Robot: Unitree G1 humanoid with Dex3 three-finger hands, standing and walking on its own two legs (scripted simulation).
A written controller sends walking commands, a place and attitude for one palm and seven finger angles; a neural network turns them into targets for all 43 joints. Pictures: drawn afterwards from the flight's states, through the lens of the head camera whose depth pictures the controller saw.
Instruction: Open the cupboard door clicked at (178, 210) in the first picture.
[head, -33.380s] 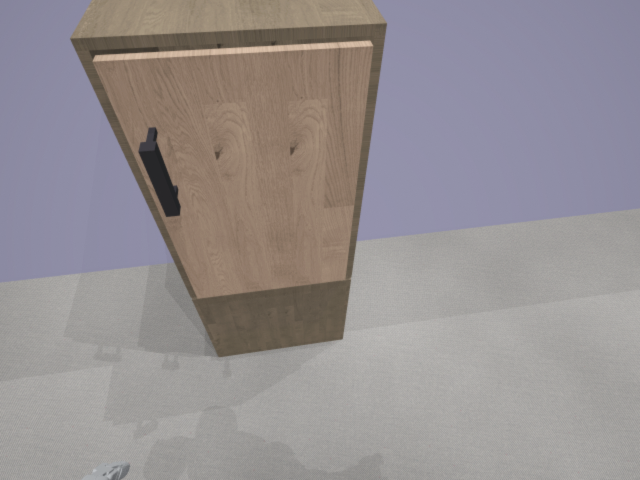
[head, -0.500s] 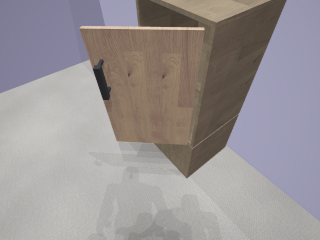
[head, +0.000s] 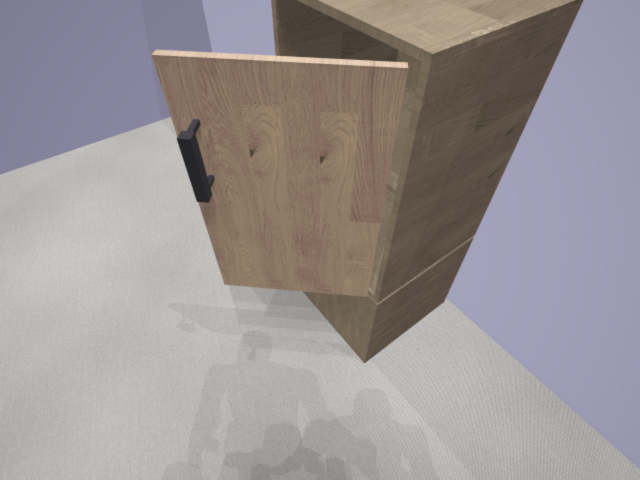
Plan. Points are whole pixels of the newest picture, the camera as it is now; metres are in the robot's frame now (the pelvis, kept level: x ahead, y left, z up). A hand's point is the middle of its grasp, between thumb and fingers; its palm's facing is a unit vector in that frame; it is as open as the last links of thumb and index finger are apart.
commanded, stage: shuffle to correct the standing spot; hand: left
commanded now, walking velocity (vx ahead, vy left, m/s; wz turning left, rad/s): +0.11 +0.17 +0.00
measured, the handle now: (199, 161) +0.59 +0.25 +0.06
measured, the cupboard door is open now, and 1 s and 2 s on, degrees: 47 47 47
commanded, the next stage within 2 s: come to a stop and stand still in 0.16 s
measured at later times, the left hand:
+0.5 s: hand out of the picture +0.09 +0.22 -0.18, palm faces +0.02 -0.97 -0.23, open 7.3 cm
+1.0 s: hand out of the picture +0.09 +0.19 -0.17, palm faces +0.02 -0.97 -0.22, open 7.3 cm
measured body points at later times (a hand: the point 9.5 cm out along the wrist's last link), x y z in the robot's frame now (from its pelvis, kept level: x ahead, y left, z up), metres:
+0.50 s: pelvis +0.06 +0.04 -0.01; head +0.09 +0.03 +0.44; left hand +0.09 +0.27 -0.16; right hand +0.04 -0.16 -0.17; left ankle +0.01 +0.13 -0.74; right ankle +0.06 -0.07 -0.74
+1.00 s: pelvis +0.03 +0.01 +0.00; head +0.04 +0.01 +0.45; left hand +0.09 +0.24 -0.15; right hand +0.04 -0.21 -0.16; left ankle +0.01 +0.13 -0.74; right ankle +0.06 -0.07 -0.74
